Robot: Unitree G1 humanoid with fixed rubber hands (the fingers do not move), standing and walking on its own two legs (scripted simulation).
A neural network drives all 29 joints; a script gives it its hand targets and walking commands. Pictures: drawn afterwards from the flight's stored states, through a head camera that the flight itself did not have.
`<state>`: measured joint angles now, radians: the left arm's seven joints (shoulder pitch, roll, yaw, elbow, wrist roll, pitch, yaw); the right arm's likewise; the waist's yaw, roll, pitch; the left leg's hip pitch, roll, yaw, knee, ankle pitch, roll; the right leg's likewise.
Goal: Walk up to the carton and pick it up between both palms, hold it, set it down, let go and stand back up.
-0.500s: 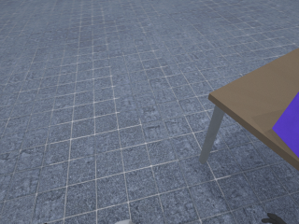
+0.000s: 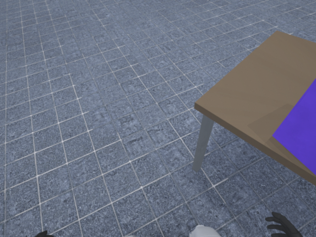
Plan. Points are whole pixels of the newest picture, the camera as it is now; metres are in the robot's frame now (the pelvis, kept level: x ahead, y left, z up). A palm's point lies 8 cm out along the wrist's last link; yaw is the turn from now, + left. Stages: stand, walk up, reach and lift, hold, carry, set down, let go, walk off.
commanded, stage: walk up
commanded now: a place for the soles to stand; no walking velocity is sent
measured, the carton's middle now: out of the picture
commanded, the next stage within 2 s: none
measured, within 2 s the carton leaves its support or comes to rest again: neither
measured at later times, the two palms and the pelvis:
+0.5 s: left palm (12, 231) +0.15 +0.42 -0.09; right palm out of the picture +0.04 -0.22 -0.08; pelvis -0.03 +0.12 -0.01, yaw -13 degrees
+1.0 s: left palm (25, 228) +0.15 +0.36 -0.06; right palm out of the picture -0.15 -0.25 -0.08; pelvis -0.10 +0.11 -0.01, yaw -31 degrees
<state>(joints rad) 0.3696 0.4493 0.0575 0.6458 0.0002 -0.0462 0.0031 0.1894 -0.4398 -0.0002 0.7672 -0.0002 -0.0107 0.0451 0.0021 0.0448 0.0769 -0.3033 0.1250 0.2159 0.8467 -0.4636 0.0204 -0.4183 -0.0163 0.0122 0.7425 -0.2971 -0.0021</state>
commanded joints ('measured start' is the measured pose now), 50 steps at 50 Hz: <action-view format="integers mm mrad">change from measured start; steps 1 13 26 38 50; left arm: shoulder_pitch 147 -79 9 -31 97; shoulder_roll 325 309 227 260 417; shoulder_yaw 91 65 59 73 114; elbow -27 -93 17 36 36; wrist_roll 1 25 19 33 19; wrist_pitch -28 -7 66 49 43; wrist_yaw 87 92 32 -22 2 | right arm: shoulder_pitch -105 -39 -61 -18 -150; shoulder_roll -173 -179 -251 -315 -231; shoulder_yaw -89 -125 -141 -155 -117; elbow -165 -91 -83 -63 -101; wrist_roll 4 8 -21 -28 -13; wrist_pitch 46 51 -7 -42 -2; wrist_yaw -4 -12 -49 -24 -22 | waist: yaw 33 -68 -35 -58 99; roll -172 -247 41 57 -370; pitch -124 -138 -114 -125 61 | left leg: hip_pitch -413 -1 226 181 -546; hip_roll -50 -75 215 353 -43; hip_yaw -310 -267 -382 -288 -93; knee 447 48 -500 -561 345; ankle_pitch -211 81 113 -257 -203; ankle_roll -27 21 -20 148 -69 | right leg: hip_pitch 328 -101 -290 -255 -22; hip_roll -329 -165 31 -89 -256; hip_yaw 667 481 97 -4 897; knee -221 -86 422 278 -588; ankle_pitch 802 587 -68 -120 -1006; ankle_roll -344 -214 18 29 -337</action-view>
